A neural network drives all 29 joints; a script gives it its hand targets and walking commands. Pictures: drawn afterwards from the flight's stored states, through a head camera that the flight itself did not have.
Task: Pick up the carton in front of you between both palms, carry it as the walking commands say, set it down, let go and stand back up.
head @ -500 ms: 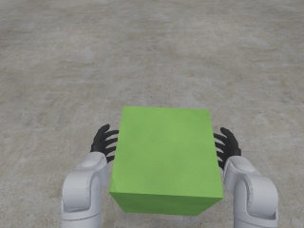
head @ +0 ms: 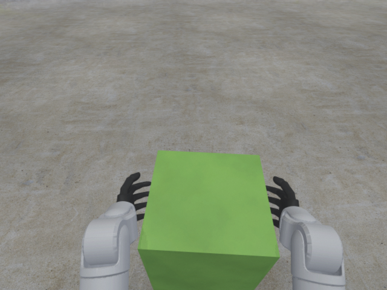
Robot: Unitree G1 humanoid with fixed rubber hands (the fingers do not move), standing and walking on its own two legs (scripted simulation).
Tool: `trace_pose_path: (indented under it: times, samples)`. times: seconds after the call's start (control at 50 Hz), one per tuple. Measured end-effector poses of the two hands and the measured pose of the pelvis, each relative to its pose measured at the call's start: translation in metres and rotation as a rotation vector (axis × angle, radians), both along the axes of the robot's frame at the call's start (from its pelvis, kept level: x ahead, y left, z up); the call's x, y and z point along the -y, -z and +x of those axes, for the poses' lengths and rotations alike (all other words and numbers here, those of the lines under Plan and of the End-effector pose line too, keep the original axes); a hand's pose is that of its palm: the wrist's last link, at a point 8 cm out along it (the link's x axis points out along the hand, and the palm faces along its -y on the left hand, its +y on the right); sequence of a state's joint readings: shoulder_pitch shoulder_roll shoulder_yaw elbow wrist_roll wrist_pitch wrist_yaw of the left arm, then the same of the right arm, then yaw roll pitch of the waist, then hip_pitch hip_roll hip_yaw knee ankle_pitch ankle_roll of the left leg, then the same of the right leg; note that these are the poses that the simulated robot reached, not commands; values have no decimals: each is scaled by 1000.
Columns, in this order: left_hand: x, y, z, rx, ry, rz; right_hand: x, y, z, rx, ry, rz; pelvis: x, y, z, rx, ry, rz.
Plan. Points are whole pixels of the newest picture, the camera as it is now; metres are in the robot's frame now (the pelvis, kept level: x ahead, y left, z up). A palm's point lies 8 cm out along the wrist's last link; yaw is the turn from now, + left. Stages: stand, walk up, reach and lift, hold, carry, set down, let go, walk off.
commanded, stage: carry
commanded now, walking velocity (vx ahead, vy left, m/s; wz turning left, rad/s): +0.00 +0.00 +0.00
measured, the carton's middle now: (204, 226) +0.27 +0.00 +0.01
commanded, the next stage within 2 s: hold in 0.92 s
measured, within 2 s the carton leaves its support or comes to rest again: neither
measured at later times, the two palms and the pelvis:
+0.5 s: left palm (130, 226) +0.25 +0.15 +0.04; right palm (279, 229) +0.24 -0.15 +0.04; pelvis -0.04 +0.00 +0.00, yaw +0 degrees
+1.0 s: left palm (127, 232) +0.23 +0.15 +0.05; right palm (280, 235) +0.23 -0.15 +0.04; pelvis -0.06 +0.00 +0.01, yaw +0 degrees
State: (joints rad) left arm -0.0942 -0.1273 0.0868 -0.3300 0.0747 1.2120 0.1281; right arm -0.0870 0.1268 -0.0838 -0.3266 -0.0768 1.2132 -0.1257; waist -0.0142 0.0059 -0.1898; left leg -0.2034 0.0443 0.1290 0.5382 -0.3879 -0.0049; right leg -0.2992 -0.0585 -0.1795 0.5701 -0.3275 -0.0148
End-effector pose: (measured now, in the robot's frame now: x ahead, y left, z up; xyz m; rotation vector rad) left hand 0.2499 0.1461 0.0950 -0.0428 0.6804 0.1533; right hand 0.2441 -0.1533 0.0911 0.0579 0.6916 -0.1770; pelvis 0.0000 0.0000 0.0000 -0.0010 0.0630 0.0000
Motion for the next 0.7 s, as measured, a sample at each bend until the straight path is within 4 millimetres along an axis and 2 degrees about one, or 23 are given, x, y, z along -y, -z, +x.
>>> trace_pose_path:
  times: [0.18, 0.36, 0.58, 0.7]
  samples:
    - [-3, 33, -6, -62, 15, 31, -4, 32, -2, -64, -36, -41, -1, 0, -14, 16, 2, 1]
    - [-3, 40, -6, -19, 37, 74, -6, 38, 0, -21, -66, -67, 0, -2, -31, 31, 2, 1]
    - [-1, 58, -3, -10, 49, 82, -4, 57, -1, -12, -65, -81, 0, -4, -50, 36, 2, 4]
    - [-2, 53, -5, 36, 40, 71, -4, 51, -1, 34, -56, -69, 0, -3, -56, 32, 1, 5]
